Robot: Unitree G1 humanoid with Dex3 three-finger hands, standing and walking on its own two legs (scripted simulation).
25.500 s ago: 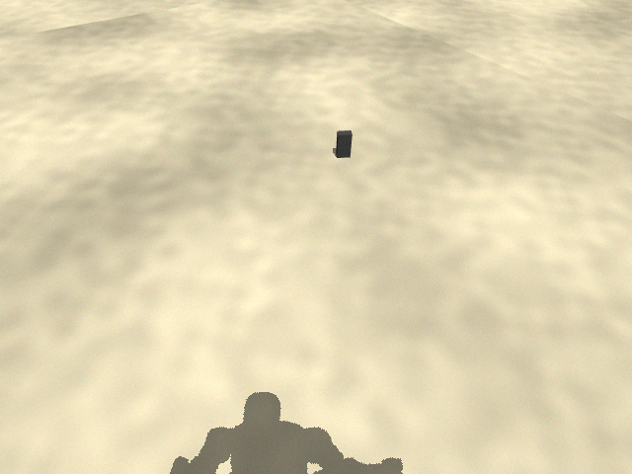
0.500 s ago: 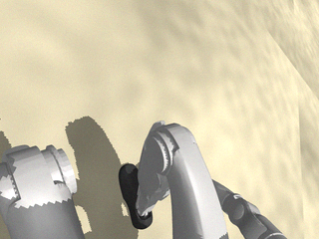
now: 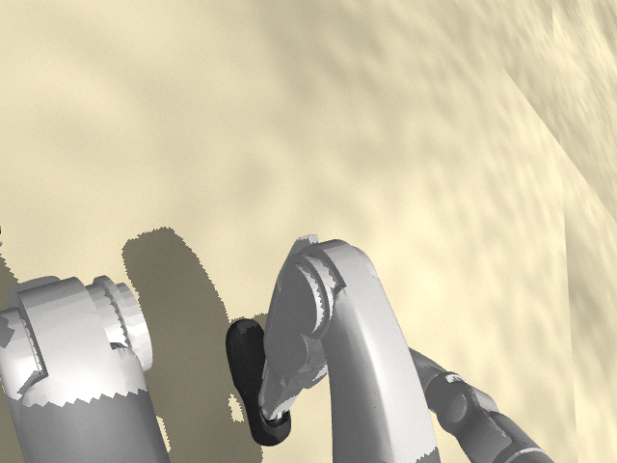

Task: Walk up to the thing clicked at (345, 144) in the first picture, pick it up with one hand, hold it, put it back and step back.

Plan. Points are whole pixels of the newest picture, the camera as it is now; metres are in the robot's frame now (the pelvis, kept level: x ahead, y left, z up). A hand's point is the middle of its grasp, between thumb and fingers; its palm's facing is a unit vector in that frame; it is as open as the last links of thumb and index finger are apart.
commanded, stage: open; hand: left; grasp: from the side
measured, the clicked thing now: out of the picture +0.41 +0.27 -0.21
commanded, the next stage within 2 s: withdraw in 0.14 s
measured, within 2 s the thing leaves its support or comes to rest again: neither
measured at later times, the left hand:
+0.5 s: hand out of the picture +0.41 +0.31 -0.15, palm faces +0.45 -0.89 +0.02, open 17.4 cm
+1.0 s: hand out of the picture +0.38 +0.41 -0.03, palm faces +0.41 -0.86 -0.32, open 17.4 cm
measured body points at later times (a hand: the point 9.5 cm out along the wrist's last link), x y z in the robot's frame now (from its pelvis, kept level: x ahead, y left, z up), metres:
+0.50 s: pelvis +0.00 +0.00 +0.00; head +0.21 +0.20 +0.34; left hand +0.38 +0.36 -0.15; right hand +0.19 -0.24 -0.03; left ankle +0.08 +0.12 -0.25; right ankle +0.15 -0.13 -0.24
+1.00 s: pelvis +0.01 -0.01 +0.05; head +0.19 +0.13 +0.44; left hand +0.35 +0.45 -0.01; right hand +0.19 -0.24 -0.04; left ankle +0.08 +0.12 -0.25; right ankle +0.15 -0.13 -0.24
